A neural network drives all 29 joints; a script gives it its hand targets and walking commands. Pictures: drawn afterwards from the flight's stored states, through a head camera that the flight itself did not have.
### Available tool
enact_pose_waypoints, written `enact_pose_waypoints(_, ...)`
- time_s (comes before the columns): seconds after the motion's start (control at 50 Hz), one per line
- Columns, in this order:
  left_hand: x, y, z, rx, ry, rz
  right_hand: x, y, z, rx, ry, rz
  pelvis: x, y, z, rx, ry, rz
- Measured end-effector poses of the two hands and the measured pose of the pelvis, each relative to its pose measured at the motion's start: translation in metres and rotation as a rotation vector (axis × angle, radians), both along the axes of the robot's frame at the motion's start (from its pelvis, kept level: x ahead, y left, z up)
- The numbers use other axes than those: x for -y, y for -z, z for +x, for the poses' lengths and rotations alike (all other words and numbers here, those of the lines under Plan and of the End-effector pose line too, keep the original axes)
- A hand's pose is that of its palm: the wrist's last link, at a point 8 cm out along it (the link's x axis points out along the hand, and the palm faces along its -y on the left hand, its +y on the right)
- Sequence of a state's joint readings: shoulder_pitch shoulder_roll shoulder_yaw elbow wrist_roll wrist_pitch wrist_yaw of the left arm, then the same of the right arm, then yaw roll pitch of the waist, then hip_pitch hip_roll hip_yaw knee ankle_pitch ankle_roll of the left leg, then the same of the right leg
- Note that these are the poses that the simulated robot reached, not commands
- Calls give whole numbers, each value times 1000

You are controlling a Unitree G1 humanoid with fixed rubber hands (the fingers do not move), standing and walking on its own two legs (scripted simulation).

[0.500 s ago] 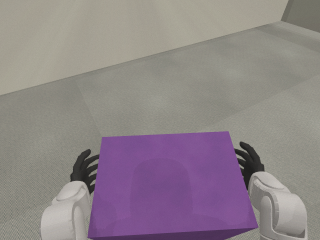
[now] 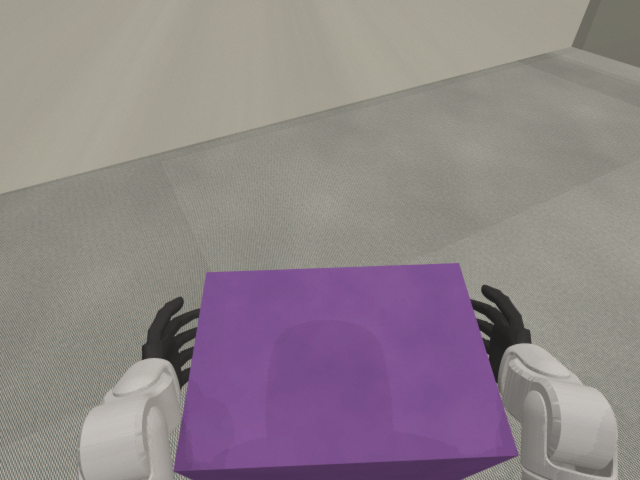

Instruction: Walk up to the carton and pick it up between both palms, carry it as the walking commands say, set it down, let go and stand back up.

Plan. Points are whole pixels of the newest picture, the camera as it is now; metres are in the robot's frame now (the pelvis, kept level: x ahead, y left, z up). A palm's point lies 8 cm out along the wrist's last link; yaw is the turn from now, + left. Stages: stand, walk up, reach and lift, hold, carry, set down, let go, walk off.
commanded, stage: carry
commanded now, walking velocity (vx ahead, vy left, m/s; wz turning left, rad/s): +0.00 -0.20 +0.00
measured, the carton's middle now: (336, 387) +0.23 +0.00 +0.02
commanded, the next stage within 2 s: none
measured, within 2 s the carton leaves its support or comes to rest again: neither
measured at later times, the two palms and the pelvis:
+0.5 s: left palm (180, 368) +0.22 +0.16 +0.10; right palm (526, 352) +0.23 -0.21 +0.10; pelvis +0.00 -0.03 +0.01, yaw +0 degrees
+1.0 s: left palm (271, 374) +0.21 +0.07 +0.11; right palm (634, 363) +0.21 -0.30 +0.11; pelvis -0.02 -0.12 +0.02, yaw +0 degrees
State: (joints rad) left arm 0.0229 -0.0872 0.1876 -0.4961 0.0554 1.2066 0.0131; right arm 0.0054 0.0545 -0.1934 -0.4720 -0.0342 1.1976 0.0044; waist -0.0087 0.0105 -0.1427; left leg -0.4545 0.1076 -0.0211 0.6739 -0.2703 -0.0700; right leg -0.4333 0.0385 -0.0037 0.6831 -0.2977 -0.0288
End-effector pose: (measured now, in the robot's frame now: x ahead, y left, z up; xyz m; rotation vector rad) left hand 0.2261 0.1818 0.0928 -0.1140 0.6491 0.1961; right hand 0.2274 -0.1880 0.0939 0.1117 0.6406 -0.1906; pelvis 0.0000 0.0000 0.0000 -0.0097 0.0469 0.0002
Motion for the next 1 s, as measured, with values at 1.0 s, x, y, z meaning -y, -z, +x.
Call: enact_pose_waypoints(1.0, 116, -13, -17, 25, 11, -3, 116, -15, -22, 22, 21, 3, 120, -16, -15, -35, 5, -21)
